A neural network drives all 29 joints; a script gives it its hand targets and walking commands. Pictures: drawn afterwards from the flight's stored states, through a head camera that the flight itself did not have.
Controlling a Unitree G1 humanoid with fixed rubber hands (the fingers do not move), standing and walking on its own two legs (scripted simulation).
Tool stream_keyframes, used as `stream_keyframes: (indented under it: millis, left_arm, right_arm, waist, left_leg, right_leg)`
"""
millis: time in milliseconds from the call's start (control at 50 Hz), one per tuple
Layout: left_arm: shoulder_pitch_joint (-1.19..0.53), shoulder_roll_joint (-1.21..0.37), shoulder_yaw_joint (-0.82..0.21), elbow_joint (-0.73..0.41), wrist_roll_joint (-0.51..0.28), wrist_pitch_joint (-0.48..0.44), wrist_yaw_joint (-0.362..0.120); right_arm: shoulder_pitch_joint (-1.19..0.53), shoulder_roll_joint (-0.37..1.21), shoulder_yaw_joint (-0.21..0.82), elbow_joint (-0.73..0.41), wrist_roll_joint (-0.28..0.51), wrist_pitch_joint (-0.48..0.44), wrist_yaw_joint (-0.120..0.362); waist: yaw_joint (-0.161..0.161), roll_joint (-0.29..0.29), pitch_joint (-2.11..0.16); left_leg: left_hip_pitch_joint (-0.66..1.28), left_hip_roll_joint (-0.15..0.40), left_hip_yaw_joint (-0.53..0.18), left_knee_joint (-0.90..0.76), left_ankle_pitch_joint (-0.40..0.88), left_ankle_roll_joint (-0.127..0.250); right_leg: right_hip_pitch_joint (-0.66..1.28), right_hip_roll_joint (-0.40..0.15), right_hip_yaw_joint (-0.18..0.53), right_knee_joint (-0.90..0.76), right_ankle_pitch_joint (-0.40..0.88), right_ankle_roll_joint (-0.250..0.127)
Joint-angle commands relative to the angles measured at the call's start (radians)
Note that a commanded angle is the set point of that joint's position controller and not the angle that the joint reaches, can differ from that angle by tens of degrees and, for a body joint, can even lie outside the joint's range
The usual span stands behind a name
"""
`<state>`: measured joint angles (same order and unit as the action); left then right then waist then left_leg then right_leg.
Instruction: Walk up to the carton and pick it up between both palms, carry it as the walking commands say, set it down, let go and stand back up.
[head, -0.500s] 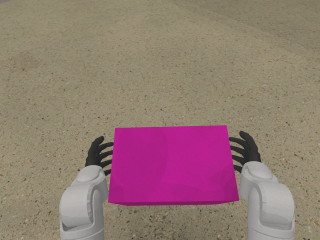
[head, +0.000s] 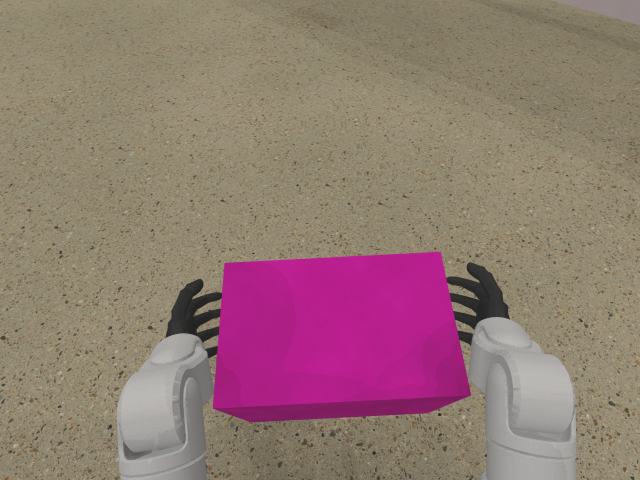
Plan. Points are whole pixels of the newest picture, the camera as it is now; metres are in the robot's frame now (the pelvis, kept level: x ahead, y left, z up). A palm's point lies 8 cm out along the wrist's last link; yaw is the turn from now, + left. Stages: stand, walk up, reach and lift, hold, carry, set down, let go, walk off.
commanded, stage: carry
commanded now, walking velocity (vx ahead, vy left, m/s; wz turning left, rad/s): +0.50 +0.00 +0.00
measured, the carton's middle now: (336, 345) +0.29 +0.00 -0.02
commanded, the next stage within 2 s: none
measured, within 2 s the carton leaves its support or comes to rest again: neither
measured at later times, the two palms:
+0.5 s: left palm (218, 135) +0.61 +0.18 +0.08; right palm (416, 120) +0.64 -0.15 +0.09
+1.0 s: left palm (215, 38) +0.99 +0.24 +0.06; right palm (360, 27) +1.00 -0.08 +0.08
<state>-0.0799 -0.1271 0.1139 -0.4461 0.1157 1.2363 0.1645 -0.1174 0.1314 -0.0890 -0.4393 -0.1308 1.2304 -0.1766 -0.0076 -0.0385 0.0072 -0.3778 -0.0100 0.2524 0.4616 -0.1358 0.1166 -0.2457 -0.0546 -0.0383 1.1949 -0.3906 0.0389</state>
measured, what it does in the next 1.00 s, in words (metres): walks ahead: right foot, then left foot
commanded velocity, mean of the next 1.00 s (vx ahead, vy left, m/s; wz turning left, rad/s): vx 0.48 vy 0.00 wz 0.00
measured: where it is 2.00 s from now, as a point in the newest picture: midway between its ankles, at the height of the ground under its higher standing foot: (289, 227)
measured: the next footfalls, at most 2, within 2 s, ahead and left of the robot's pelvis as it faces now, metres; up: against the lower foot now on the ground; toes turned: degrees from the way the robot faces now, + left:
right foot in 0.40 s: +0.49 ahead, -0.06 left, +0.00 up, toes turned -8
left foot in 0.92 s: +0.86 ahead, +0.17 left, +0.00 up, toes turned +12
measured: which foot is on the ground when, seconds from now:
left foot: down 0.00-0.44, up 0.46-0.90, down 0.92-1.00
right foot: up 0.00-0.38, down 0.40-0.94, up 0.96-1.00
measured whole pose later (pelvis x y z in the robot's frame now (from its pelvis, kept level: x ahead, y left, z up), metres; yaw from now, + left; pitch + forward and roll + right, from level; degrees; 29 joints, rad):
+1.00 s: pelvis +0.74 +0.08 -0.01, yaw +0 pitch +2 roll +1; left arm -0.09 -0.13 0.13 -0.44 0.12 1.25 0.16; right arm -0.12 0.13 -0.08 -0.43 -0.13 1.23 -0.18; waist -0.01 -0.06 -0.02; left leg -0.43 0.02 0.23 0.54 -0.15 0.08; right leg -0.15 -0.09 -0.04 1.07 -0.44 0.05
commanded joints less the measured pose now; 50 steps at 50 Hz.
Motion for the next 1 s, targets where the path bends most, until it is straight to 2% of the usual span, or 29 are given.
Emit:
stream_keyframes:
  millis: [0,40,60,100,140,200,260,280,340,360,380,400,420,440,460,480,520,540,600,680,760,780,820,840,880,900,920,940,980]
  left_arm:
    - [-0.507,-1.071,-0.779,-0.175,-0.466,-0.065,-0.287]
    - [-0.527,-1.068,-0.788,-0.198,-0.466,-0.087,-0.276]
    - [-0.445,-1.049,-0.760,-0.159,-0.438,-0.088,-0.273]
    - [-0.402,-1.000,-0.762,-0.160,-0.427,-0.081,-0.261]
    - [-0.412,-0.960,-0.767,-0.164,-0.407,-0.061,-0.241]
    - [-0.412,-0.948,-0.757,-0.172,-0.401,-0.044,-0.240]
    - [-0.425,-0.917,-0.755,-0.167,-0.393,-0.024,-0.229]
    - [-0.390,-0.915,-0.745,-0.158,-0.391,-0.022,-0.230]
    - [-0.466,-0.905,-0.767,-0.200,-0.428,-0.019,-0.232]
    - [-0.445,-0.902,-0.743,-0.163,-0.423,-0.010,-0.232]
    - [-0.427,-0.892,-0.755,-0.193,-0.417,-0.012,-0.226]
    - [-0.394,-0.901,-0.737,-0.157,-0.416,-0.011,-0.231]
    - [-0.372,-0.913,-0.720,-0.128,-0.427,-0.013,-0.238]
    - [-0.400,-0.957,-0.749,-0.157,-0.440,-0.026,-0.243]
    - [-0.449,-0.987,-0.763,-0.158,-0.444,-0.026,-0.254]
    - [-0.419,-1.002,-0.738,-0.126,-0.431,-0.030,-0.262]
    - [-0.441,-1.029,-0.758,-0.167,-0.457,-0.047,-0.278]
    - [-0.445,-1.066,-0.762,-0.160,-0.467,-0.063,-0.295]
    - [-0.444,-1.011,-0.755,-0.164,-0.465,-0.070,-0.296]
    - [-0.395,-0.894,-0.699,-0.141,-0.423,-0.052,-0.281]
    - [-0.405,-0.869,-0.664,-0.118,-0.405,-0.026,-0.272]
    - [-0.414,-0.869,-0.673,-0.108,-0.402,-0.015,-0.268]
    - [-0.371,-0.848,-0.673,-0.102,-0.402,-0.009,-0.266]
    - [-0.438,-0.858,-0.680,-0.140,-0.420,-0.013,-0.268]
    - [-0.406,-0.804,-0.673,-0.132,-0.403,0.005,-0.254]
    - [-0.424,-0.774,-0.676,-0.122,-0.382,0.020,-0.246]
    - [-0.388,-0.819,-0.652,-0.097,-0.377,0.032,-0.248]
    - [-0.487,-0.883,-0.710,-0.148,-0.425,0.017,-0.254]
    - [-0.497,-1.004,-0.765,-0.145,-0.454,-0.027,-0.270]
  right_arm:
    - [-0.376,1.103,0.734,-0.125,0.440,-0.061,0.289]
    - [-0.373,1.061,0.711,-0.183,0.433,-0.086,0.291]
    - [-0.388,1.047,0.756,-0.202,0.448,-0.083,0.295]
    - [-0.304,0.958,0.712,-0.179,0.417,-0.074,0.294]
    - [-0.275,0.911,0.691,-0.145,0.409,-0.050,0.303]
    - [-0.319,0.885,0.703,-0.185,0.415,-0.038,0.307]
    - [-0.297,0.860,0.688,-0.154,0.407,-0.020,0.301]
    - [-0.304,0.861,0.711,-0.180,0.409,-0.021,0.292]
    - [-0.290,0.866,0.691,-0.189,0.403,-0.020,0.275]
    - [-0.287,0.860,0.691,-0.168,0.398,-0.010,0.269]
    - [-0.293,0.860,0.698,-0.180,0.411,-0.014,0.276]
    - [-0.336,0.845,0.704,-0.191,0.410,-0.014,0.272]
    - [-0.358,0.850,0.722,-0.232,0.413,-0.010,0.263]
    - [-0.371,0.879,0.724,-0.244,0.409,-0.022,0.270]
    - [-0.343,0.936,0.714,-0.176,0.398,-0.027,0.270]
    - [-0.331,0.959,0.722,-0.144,0.406,-0.034,0.272]
    - [-0.261,1.007,0.718,-0.079,0.395,-0.044,0.283]
    - [-0.342,1.017,0.750,-0.176,0.407,-0.074,0.286]
    - [-0.374,0.999,0.756,-0.168,0.402,-0.077,0.266]
    - [-0.348,0.930,0.740,-0.126,0.398,-0.049,0.255]
    - [-0.385,0.925,0.747,-0.132,0.406,-0.015,0.248]
    - [-0.380,0.917,0.731,-0.118,0.399,-0.006,0.246]
    - [-0.358,0.891,0.713,-0.127,0.399,-0.002,0.242]
    - [-0.381,0.919,0.727,-0.135,0.406,0.003,0.240]
    - [-0.296,0.875,0.700,-0.084,0.397,0.020,0.239]
    - [-0.301,0.856,0.692,-0.058,0.394,0.031,0.244]
    - [-0.354,0.855,0.677,-0.074,0.401,0.025,0.243]
    - [-0.382,0.908,0.658,-0.080,0.421,0.011,0.252]
    - [-0.358,1.008,0.671,-0.098,0.410,-0.030,0.270]
  waist:
    - [0.002,0.082,-0.386]
    - [-0.005,0.176,-0.377]
    - [-0.005,0.108,-0.380]
    - [-0.009,0.152,-0.334]
    - [-0.002,0.218,-0.242]
    - [-0.009,0.164,-0.192]
    - [-0.013,0.177,-0.153]
    - [-0.009,0.149,-0.179]
    - [-0.012,0.205,-0.228]
    - [0.004,0.142,-0.280]
    - [0.033,0.152,-0.351]
    - [0.067,0.038,-0.419]
    - [0.062,-0.337,-0.513]
    - [0.046,-0.268,-0.489]
    - [0.034,-0.052,-0.464]
    - [0.034,0.042,-0.448]
    - [0.017,-0.006,-0.380]
    - [0.019,-0.061,-0.365]
    - [0.027,-0.105,-0.269]
    - [0.026,-0.078,-0.181]
    - [0.027,-0.171,-0.105]
    - [0.028,-0.147,-0.112]
    - [0.025,-0.135,-0.122]
    - [0.024,-0.202,-0.148]
    - [-0.006,-0.119,-0.265]
    - [-0.020,-0.015,-0.300]
    - [-0.028,0.243,-0.370]
    - [-0.015,0.341,-0.426]
    - [-0.003,0.158,-0.458]
  left_leg:
    - [0.510,0.285,-0.364,-0.264,0.135,-0.006]
    - [0.538,0.251,-0.318,-0.273,0.266,-0.022]
    - [0.544,0.265,-0.295,-0.272,0.218,-0.005]
    - [0.524,0.256,-0.258,-0.292,0.273,0.017]
    - [0.508,0.223,-0.198,-0.310,0.336,-0.008]
    - [0.500,0.193,-0.171,-0.329,0.370,-0.002]
    - [0.545,0.170,-0.162,-0.309,0.488,-0.014]
    - [0.551,0.164,-0.119,-0.265,0.597,-0.019]
    - [0.539,0.165,-0.079,-0.145,0.706,-0.042]
    - [0.493,0.153,-0.083,0.007,0.730,-0.039]
    - [0.459,0.148,-0.034,0.203,0.733,-0.069]
    - [0.212,0.151,-0.080,0.439,0.545,-0.097]
    - [-0.099,0.005,-0.122,0.758,-0.045,-0.140]
    - [-0.210,-0.057,-0.232,0.912,-0.328,-0.121]
    - [-0.213,0.027,-0.310,0.967,-0.286,-0.104]
    - [-0.196,0.058,-0.310,0.945,-0.235,-0.094]
    - [-0.165,0.140,-0.282,0.754,-0.140,-0.108]
    - [-0.161,0.128,-0.232,0.686,-0.105,-0.106]
    - [-0.217,0.113,-0.168,0.548,-0.111,-0.110]
    - [-0.285,0.114,-0.127,0.439,0.000,-0.129]
    - [-0.210,0.094,-0.077,0.254,0.075,-0.135]
    - [-0.153,0.076,-0.072,0.179,0.095,-0.125]
    - [-0.059,0.036,-0.045,0.084,0.121,-0.110]
    - [-0.007,0.003,-0.005,0.060,0.124,-0.104]
    - [0.293,-0.052,0.059,-0.015,0.122,-0.099]
    - [0.499,0.024,-0.060,-0.029,0.073,-0.095]
    - [0.710,0.330,-0.579,-0.133,-0.030,0.066]
    - [0.675,0.409,-0.779,-0.225,0.118,0.128]
    - [0.611,0.375,-0.532,-0.170,0.334,0.062]
  right_leg:
    - [-0.305,-0.086,0.054,-0.009,0.117,-0.009]
    - [-0.325,-0.039,0.006,-0.099,0.184,-0.007]
    - [-0.356,-0.045,0.000,-0.153,0.202,-0.014]
    - [-0.381,-0.038,-0.043,-0.274,0.215,-0.008]
    - [-0.422,-0.029,-0.086,-0.334,0.301,0.001]
    - [-0.391,0.003,-0.147,-0.506,0.384,0.005]
    - [-0.391,0.032,-0.190,-0.609,0.410,-0.014]
    - [-0.314,0.049,-0.201,-0.690,0.419,-0.020]
    - [-0.096,0.102,-0.259,-0.778,0.449,-0.036]
    - [0.061,0.114,-0.275,-0.804,0.465,-0.043]
    - [0.236,0.079,-0.256,-0.848,0.511,-0.054]
    - [0.480,-0.097,-0.036,-0.777,0.436,-0.129]
    - [0.659,-0.385,0.446,-0.849,0.368,-0.290]
    - [0.622,-0.411,0.559,-0.947,0.455,-0.346]
    - [0.529,-0.396,0.438,-0.901,0.440,-0.327]
    - [0.449,-0.365,0.356,-0.907,0.397,-0.282]
    - [0.371,-0.239,0.141,-0.927,0.321,-0.166]
    - [0.351,-0.216,0.080,-0.947,0.351,-0.135]
    - [0.337,-0.233,0.063,-0.994,0.377,-0.153]
    - [0.340,-0.213,-0.008,-1.026,0.410,-0.129]
    - [0.262,-0.157,-0.109,-1.024,0.392,-0.115]
    - [0.252,-0.167,-0.099,-1.001,0.427,-0.116]
    - [0.280,-0.159,-0.139,-0.914,0.802,-0.081]
    - [0.309,-0.159,-0.148,-0.837,0.951,-0.067]
    - [0.241,-0.130,-0.190,-0.542,1.033,-0.029]
    - [0.060,-0.099,-0.174,-0.354,0.775,-0.009]
    - [-0.289,0.057,-0.172,-0.050,0.268,0.045]
    - [-0.333,0.105,-0.025,0.143,-0.067,0.027]
    - [-0.346,-0.014,0.063,0.175,0.012,-0.008]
